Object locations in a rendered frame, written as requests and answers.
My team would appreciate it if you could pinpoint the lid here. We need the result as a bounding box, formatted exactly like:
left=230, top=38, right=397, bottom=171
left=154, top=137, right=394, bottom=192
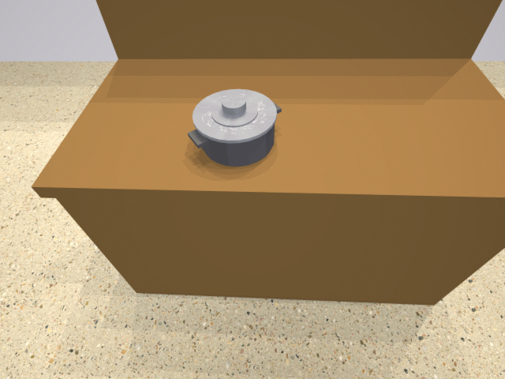
left=193, top=89, right=277, bottom=144

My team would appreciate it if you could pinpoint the pot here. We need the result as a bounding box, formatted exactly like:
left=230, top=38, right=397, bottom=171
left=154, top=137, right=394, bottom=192
left=188, top=101, right=282, bottom=167

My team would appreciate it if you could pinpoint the knob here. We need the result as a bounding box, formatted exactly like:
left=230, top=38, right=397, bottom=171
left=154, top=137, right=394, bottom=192
left=222, top=94, right=246, bottom=115

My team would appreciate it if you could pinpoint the table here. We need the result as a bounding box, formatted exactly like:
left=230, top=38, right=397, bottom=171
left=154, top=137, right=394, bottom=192
left=32, top=0, right=505, bottom=306

